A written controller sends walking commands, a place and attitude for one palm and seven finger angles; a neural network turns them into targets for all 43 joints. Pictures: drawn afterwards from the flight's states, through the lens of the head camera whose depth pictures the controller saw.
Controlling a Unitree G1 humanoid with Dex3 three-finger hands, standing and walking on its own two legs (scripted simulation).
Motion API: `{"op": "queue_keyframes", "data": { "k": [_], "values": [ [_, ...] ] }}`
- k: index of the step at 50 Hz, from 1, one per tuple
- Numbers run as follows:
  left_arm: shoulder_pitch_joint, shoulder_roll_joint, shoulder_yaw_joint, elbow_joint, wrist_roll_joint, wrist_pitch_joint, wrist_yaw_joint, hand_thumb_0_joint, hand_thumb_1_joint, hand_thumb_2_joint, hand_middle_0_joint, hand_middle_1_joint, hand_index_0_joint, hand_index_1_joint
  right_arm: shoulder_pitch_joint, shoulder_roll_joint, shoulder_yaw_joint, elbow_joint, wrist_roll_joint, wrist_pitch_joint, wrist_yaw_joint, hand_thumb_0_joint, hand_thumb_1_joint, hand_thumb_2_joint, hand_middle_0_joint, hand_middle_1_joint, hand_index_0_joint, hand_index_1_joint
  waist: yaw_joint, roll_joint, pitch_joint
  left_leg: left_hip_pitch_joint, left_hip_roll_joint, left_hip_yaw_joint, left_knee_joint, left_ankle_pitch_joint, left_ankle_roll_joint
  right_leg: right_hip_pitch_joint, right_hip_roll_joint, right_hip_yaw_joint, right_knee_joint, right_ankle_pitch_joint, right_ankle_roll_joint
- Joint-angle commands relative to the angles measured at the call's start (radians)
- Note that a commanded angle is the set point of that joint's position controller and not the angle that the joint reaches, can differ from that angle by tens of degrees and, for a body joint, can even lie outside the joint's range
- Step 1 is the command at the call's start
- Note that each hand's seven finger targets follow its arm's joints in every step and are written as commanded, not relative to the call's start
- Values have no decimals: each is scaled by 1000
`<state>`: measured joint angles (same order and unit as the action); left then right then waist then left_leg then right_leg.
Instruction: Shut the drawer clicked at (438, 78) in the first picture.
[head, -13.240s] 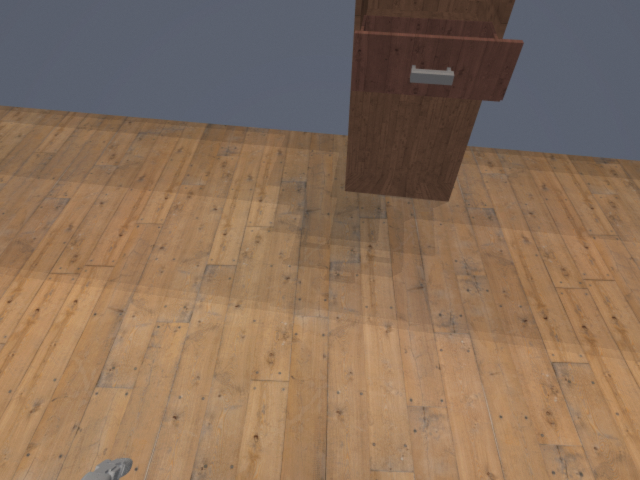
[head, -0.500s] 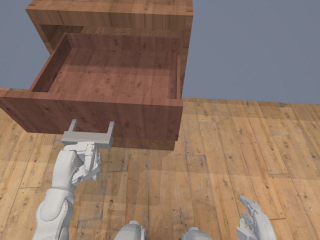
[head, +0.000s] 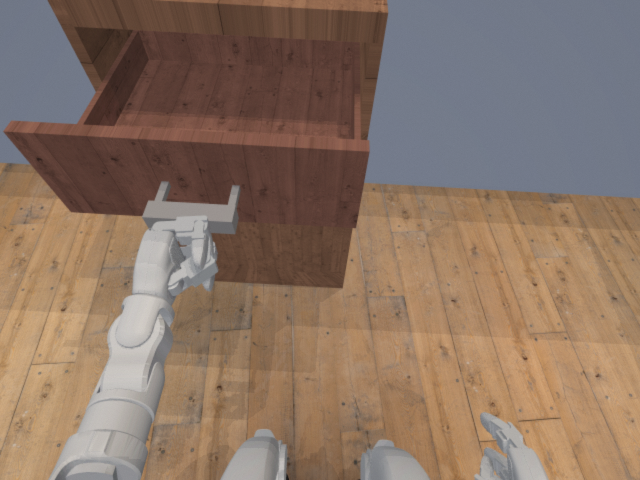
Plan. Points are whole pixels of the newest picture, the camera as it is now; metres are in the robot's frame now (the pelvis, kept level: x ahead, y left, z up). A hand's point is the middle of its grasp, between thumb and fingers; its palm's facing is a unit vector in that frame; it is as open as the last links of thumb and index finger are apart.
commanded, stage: push the drawer shut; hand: left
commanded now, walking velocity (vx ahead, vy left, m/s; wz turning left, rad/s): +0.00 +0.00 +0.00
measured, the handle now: (196, 203) +0.45 +0.18 +0.06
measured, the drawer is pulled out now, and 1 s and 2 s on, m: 0.23 0.11 0.00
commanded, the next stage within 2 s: none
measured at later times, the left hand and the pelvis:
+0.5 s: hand (218, 224) +0.43 +0.15 +0.04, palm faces -0.04 -1.00 -0.04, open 2.8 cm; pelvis +0.01 +0.01 +0.00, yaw -1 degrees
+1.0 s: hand (228, 184) +0.49 +0.14 +0.05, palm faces -0.03 -1.00 -0.03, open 2.9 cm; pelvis +0.01 +0.01 -0.01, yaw -2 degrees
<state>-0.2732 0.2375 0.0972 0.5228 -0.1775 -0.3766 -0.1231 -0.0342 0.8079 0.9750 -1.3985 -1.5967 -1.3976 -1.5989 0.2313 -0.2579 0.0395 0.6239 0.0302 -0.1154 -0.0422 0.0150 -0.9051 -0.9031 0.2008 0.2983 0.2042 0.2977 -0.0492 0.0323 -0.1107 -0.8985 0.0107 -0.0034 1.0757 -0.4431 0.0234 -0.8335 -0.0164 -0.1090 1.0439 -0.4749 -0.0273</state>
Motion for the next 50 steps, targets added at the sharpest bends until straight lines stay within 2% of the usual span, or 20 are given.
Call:
{"op": "queue_keyframes", "data": {
  "k": [1,3,6,11,13,15,18,19,23,25,29,33,34,37,40,41,43,44,46,50],
  "values": [
    [-434,107,47,-178,-7,-78,20,0,900,900,-1400,-1600,-1400,-1600,23,-145,-65,-114,-2,-26,3,0,-900,-900,200,300,200,300,-47,1,-327,263,-3,-56,-179,83,-4,96,21,77,-183,91,5],
    [-458,143,75,-151,-1,-89,25,0,900,900,-1400,-1600,-1400,-1600,30,-150,-66,-109,-4,-18,5,0,-900,-900,200,300,200,300,-46,5,-322,246,-3,-51,-176,80,-2,98,22,81,-180,90,4],
    [-474,113,58,-145,5,-106,28,0,900,900,-1400,-1600,-1400,-1600,46,-148,-72,-107,-7,-8,14,0,-900,-900,200,300,200,300,-46,38,-359,308,1,-57,-181,134,-9,85,23,73,-171,133,0],
    [-519,130,82,-75,9,-121,36,0,900,900,-1400,-1600,-1400,-1600,67,-151,-76,-93,-10,14,20,0,-900,-900,200,300,200,300,-62,-31,-331,255,0,-42,-174,130,-2,106,26,82,-180,146,8],
    [-569,185,117,-55,20,-134,37,0,900,900,-1400,-1600,-1400,-1600,73,-156,-76,-85,-11,22,15,0,-900,-900,200,300,200,300,-63,-26,-326,239,1,-43,-171,111,0,100,26,84,-173,129,7],
    [-620,160,100,-37,20,-141,30,0,900,900,-1400,-1600,-1400,-1600,78,-151,-74,-80,-11,28,15,0,-900,-900,200,300,200,300,-73,4,-340,259,0,-41,-169,120,-1,86,25,84,-172,139,7],
    [-663,187,117,-2,22,-148,24,0,900,900,-1400,-1600,-1400,-1600,93,-155,-75,-71,-12,36,12,0,-900,-900,200,300,200,300,-75,30,-358,282,2,-50,-166,133,-4,64,28,80,-163,142,4],
    [-672,162,101,28,24,-144,21,0,900,900,-1400,-1600,-1400,-1600,95,-152,-74,-68,-12,39,14,0,-900,-900,200,300,200,300,-80,35,-362,295,3,-53,-166,137,-5,52,30,78,-162,142,4],
    [-747,198,126,78,22,-153,16,0,900,900,-1400,-1600,-1400,-1600,111,-159,-73,-57,-14,47,12,0,-900,-900,200,300,200,300,-87,32,-381,284,2,-54,-153,149,-2,49,32,81,-156,154,4],
    [-805,177,114,101,23,-158,13,0,900,900,-1400,-1600,-1400,-1600,120,-155,-74,-47,-16,51,13,0,-900,-900,200,300,200,300,-100,36,-395,299,3,-55,-146,162,-3,34,31,78,-153,164,6],
    [-842,252,179,183,25,-167,3,0,900,900,-1400,-1600,-1400,-1600,135,-162,-70,-44,-21,59,14,0,-900,-900,200,300,200,300,-95,16,-405,247,-3,-46,-133,144,3,58,34,90,-152,156,7],
    [-885,257,182,233,26,-174,-15,0,900,900,-1400,-1600,-1400,-1600,149,-160,-68,-48,-22,69,18,0,-900,-900,200,300,200,300,-98,34,-409,241,-3,-48,-124,160,3,49,38,90,-142,169,4],
    [-900,249,175,246,30,-174,-16,0,900,900,-1400,-1600,-1400,-1600,151,-159,-68,-45,-23,71,21,0,-900,-900,200,300,200,300,-106,56,-417,258,-1,-48,-123,164,2,30,40,87,-142,169,4],
    [-940,265,188,279,31,-172,-17,0,900,900,-1400,-1600,-1400,-1600,169,-163,-71,-38,-26,81,23,0,-900,-900,200,300,200,300,-119,31,-419,236,1,-45,-109,167,5,28,40,92,-143,176,8],
    [-1006,258,173,303,40,-173,-18,0,900,900,-1400,-1600,-1400,-1600,184,-164,-70,-32,-28,85,27,0,-900,-900,200,300,200,300,-131,70,-421,257,3,-54,-107,167,4,-15,44,87,-135,164,6],
    [-1010,294,203,308,44,-173,-12,0,900,900,-1400,-1600,-1400,-1600,193,-170,-71,-29,-32,87,27,0,-900,-900,200,300,200,300,-126,66,-429,257,5,-60,-107,166,2,-19,45,83,-130,157,5],
    [-1024,274,185,325,49,-172,-10,0,900,900,-1400,-1600,-1400,-1600,206,-169,-71,-31,-34,91,30,0,-900,-900,200,300,200,300,-139,57,-436,259,4,-60,-99,185,7,-26,48,83,-128,172,6],
    [-1035,301,204,343,57,-171,-8,0,900,900,-1400,-1600,-1400,-1600,213,-174,-71,-24,-37,94,31,0,-900,-900,200,300,200,300,-141,53,-433,253,7,-63,-100,181,5,-31,48,81,-127,166,6],
    [-1068,291,194,329,63,-175,-5,0,900,900,-1400,-1600,-1400,-1600,224,-171,-74,-21,-40,98,35,0,-900,-900,200,300,200,300,-142,78,-471,279,7,-66,-94,207,4,-31,49,81,-121,182,5],
    [-1107,329,217,373,74,-169,5,0,900,900,-1400,-1600,-1400,-1600,243,-179,-72,-15,-44,107,37,0,-900,-900,200,300,200,300,-161,49,-450,236,9,-64,-86,175,10,-42,52,85,-127,159,9]
  ]
}}
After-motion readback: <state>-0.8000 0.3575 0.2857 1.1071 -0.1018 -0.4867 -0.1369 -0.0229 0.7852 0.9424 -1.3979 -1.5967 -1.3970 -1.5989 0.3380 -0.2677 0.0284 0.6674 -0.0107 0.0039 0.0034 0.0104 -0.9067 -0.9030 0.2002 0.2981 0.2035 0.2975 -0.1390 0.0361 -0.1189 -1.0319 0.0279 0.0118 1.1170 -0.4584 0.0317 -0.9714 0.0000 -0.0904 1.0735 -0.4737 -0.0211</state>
